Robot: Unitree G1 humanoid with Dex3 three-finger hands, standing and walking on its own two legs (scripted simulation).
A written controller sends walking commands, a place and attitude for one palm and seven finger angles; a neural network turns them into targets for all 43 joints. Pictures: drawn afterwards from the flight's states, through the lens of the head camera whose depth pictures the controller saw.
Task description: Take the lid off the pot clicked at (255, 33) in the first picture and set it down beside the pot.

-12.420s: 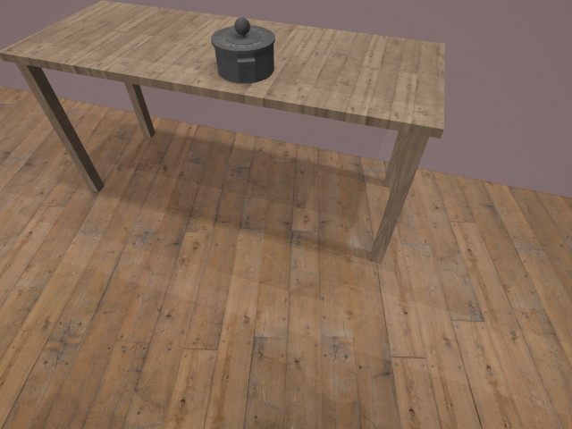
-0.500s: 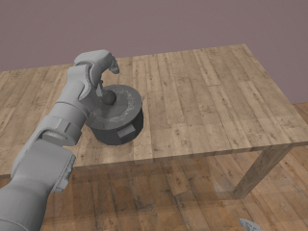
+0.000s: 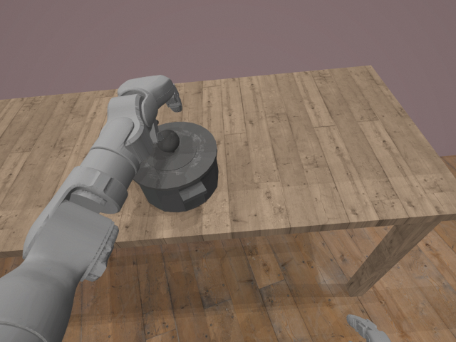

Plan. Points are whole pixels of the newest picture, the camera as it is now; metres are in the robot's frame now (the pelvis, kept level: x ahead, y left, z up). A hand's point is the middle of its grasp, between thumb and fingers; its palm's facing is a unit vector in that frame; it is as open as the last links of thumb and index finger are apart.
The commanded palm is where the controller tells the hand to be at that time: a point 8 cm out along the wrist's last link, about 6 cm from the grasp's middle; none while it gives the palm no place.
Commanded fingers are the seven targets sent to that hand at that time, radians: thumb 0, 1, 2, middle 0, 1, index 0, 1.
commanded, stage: lower the open fingers around the knob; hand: left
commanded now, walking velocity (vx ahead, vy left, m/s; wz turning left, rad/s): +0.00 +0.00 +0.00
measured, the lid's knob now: (168, 141) +0.49 +0.13 +0.08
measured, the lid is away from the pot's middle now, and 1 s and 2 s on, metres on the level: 0.00 0.00 0.00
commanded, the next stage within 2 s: close the fingers and squeeze the knob in 0.92 s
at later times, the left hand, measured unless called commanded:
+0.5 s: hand (162, 137) +0.46 +0.12 +0.12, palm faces -0.31 -0.07 -0.95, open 10.4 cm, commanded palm +0.46 +0.13 +0.18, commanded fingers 0.00 -0.36 1.51 -0.82 -0.08 -0.82 -0.08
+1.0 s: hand (164, 142) +0.47 +0.12 +0.10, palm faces -0.32 -0.07 -0.95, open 10.4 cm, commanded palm +0.46 +0.13 +0.17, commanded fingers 0.00 -0.36 1.51 -0.82 -0.08 -0.82 -0.08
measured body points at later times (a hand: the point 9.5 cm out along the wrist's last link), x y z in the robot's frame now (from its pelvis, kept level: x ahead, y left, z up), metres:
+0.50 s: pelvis +0.00 +0.00 +0.00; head +0.03 -0.04 +0.45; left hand +0.47 +0.12 +0.17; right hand +0.09 -0.26 -0.14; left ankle +0.04 +0.11 -0.73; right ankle -0.06 -0.11 -0.73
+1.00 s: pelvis +0.00 +0.00 +0.00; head +0.04 -0.04 +0.45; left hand +0.48 +0.13 +0.15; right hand +0.09 -0.26 -0.14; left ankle +0.04 +0.11 -0.73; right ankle -0.06 -0.11 -0.73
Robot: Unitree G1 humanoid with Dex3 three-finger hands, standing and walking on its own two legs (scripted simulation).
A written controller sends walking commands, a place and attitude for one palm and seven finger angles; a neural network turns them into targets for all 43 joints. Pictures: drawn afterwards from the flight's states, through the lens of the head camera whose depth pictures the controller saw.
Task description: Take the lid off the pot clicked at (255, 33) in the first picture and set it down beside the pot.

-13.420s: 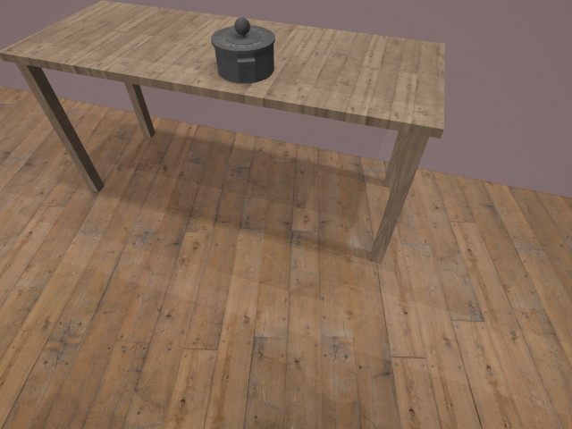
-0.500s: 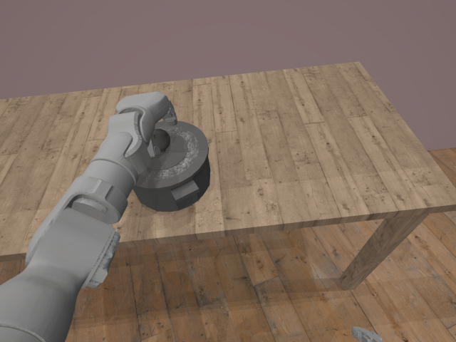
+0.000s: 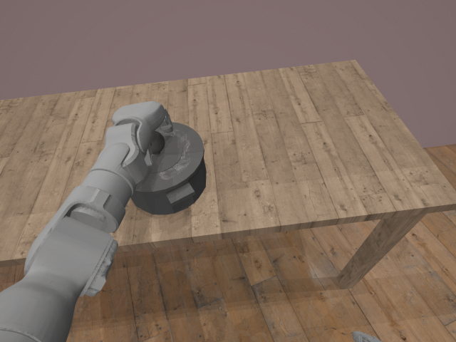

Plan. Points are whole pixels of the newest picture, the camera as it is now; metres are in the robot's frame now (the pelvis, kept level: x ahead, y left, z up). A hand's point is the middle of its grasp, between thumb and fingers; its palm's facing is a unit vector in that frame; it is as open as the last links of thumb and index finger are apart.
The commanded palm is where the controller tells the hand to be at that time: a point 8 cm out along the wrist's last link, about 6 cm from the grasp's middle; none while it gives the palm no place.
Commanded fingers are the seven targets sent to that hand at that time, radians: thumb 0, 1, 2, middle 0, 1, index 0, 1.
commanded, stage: close the fingers and squeeze the knob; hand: left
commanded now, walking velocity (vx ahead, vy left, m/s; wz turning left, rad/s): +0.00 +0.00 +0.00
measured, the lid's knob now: (153, 142) +0.49 +0.14 +0.08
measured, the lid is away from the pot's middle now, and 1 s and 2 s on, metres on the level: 0.00 0.00 0.00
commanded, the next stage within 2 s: lift the lid straight up in 1.72 s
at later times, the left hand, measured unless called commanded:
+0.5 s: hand (146, 147) +0.45 +0.14 +0.10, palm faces -0.32 -0.09 -0.94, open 9.3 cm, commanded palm +0.45 +0.15 +0.17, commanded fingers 0.00 0.08 1.05 -0.62 -0.88 -0.62 -0.88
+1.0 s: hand (148, 144) +0.46 +0.14 +0.10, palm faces -0.33 -0.07 -0.94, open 7.7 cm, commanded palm +0.45 +0.14 +0.17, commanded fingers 0.00 0.45 0.72 -0.80 -1.01 -0.80 -1.01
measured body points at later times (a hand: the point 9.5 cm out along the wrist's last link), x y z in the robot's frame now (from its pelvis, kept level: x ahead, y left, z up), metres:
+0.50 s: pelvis -0.01 +0.00 +0.00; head +0.03 -0.03 +0.45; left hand +0.46 +0.14 +0.16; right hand +0.10 -0.26 -0.14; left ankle +0.03 +0.11 -0.73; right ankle -0.07 -0.11 -0.73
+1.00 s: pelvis +0.00 +0.01 +0.00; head +0.03 -0.02 +0.45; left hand +0.47 +0.14 +0.16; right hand +0.08 -0.26 -0.14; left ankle +0.03 +0.11 -0.73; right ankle -0.07 -0.11 -0.73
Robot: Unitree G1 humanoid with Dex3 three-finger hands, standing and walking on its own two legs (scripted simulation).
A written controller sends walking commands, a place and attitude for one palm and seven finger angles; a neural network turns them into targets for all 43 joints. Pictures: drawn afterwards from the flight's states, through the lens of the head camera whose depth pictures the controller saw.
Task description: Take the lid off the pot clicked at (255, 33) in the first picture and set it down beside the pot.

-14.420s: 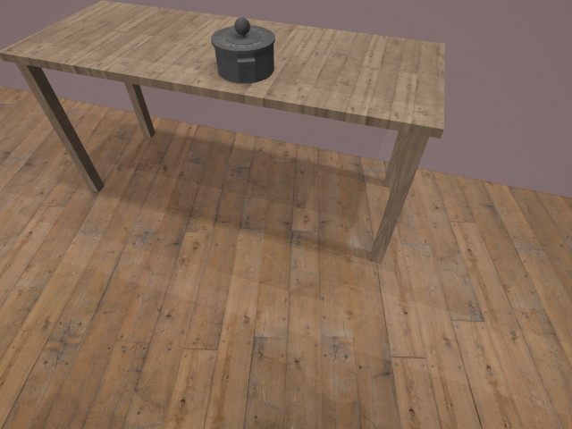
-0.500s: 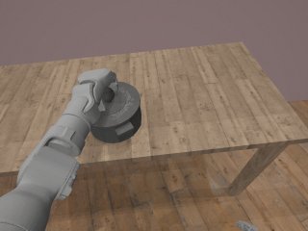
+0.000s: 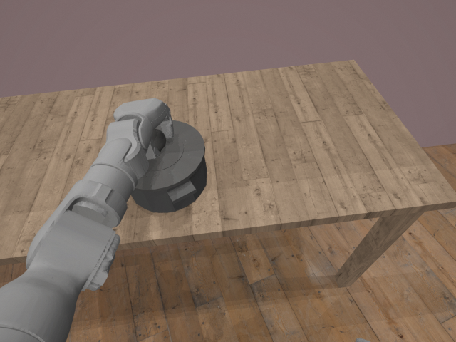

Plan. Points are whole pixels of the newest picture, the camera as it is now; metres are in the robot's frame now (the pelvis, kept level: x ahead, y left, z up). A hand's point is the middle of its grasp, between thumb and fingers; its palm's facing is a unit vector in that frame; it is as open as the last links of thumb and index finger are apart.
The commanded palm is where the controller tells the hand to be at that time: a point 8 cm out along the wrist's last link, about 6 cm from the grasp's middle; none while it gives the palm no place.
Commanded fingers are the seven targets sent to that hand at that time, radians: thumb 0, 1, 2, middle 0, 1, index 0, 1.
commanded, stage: close the fingers and squeeze the knob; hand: left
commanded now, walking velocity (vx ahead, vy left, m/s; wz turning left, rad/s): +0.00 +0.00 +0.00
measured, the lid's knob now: (154, 140) +0.49 +0.14 +0.08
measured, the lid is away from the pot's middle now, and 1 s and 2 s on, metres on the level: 0.00 0.00 0.01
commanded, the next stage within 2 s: lift the lid straight up in 0.72 s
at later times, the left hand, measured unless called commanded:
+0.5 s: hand (150, 143) +0.46 +0.13 +0.10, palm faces -0.31 -0.08 -0.95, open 7.5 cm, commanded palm +0.45 +0.14 +0.17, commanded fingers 0.00 0.58 0.82 -0.80 -0.99 -0.81 -1.00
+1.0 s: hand (150, 143) +0.46 +0.13 +0.10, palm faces -0.33 -0.08 -0.94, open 7.5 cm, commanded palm +0.46 +0.14 +0.18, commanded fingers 0.00 0.70 0.87 -0.87 -1.03 -0.89 -1.05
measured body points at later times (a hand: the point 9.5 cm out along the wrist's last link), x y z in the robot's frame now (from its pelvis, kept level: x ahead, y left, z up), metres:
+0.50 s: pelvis +0.00 +0.00 +0.00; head +0.04 -0.03 +0.45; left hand +0.47 +0.14 +0.16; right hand +0.11 -0.26 -0.14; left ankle +0.04 +0.10 -0.73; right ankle -0.06 -0.12 -0.73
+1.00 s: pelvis +0.00 +0.00 +0.00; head +0.04 -0.03 +0.45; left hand +0.47 +0.14 +0.16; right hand +0.09 -0.27 -0.14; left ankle +0.04 +0.10 -0.73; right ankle -0.06 -0.12 -0.73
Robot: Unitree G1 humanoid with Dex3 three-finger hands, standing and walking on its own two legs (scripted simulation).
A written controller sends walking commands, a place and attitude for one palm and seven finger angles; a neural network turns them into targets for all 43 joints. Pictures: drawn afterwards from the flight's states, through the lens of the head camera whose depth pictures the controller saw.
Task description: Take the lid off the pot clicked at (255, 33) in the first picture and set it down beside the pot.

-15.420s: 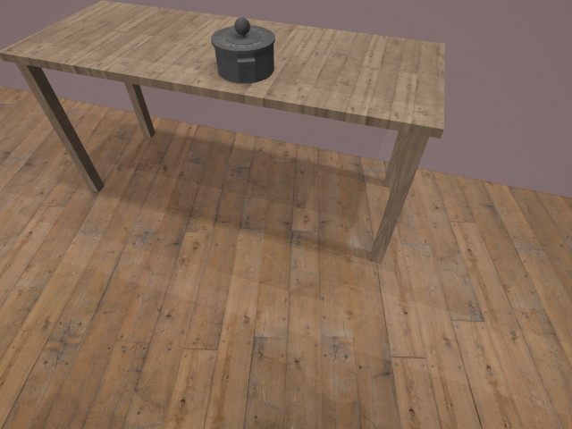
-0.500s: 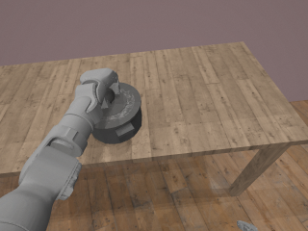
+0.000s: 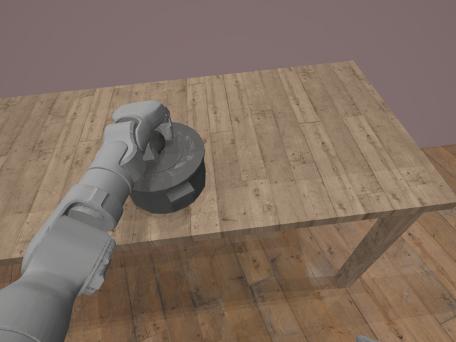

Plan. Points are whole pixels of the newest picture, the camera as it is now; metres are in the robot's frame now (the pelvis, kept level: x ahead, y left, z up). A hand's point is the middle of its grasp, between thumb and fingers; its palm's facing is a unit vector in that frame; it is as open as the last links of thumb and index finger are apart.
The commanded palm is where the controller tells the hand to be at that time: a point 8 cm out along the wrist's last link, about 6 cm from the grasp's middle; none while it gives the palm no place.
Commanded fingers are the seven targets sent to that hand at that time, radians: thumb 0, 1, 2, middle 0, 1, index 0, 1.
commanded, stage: lift the lid straight up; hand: left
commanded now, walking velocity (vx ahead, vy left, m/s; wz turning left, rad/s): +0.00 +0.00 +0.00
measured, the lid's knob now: (153, 142) +0.49 +0.14 +0.08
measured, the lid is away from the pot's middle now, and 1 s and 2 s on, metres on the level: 0.00 0.01 0.00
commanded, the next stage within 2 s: move the lid sideways beside the pot in 1.82 s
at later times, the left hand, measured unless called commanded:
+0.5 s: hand (145, 126) +0.46 +0.13 +0.14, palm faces -0.28 -0.09 -0.96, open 7.5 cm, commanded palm +0.45 +0.14 +0.22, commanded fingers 0.00 0.70 0.87 -0.87 -1.04 -0.89 -1.05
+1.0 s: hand (131, 112) +0.46 +0.14 +0.18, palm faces -0.26 -0.07 -0.96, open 7.5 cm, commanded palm +0.45 +0.14 +0.26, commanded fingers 0.00 0.70 0.87 -0.87 -1.04 -0.89 -1.05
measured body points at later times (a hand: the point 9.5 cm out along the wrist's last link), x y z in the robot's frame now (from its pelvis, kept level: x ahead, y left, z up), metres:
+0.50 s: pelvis +0.00 +0.00 +0.00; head +0.03 -0.03 +0.45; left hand +0.47 +0.14 +0.19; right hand +0.11 -0.25 -0.13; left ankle +0.04 +0.11 -0.73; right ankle -0.06 -0.11 -0.73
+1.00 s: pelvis -0.01 +0.00 +0.00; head +0.01 -0.03 +0.45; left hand +0.46 +0.15 +0.24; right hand +0.12 -0.25 -0.13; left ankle +0.04 +0.11 -0.73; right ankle -0.06 -0.11 -0.73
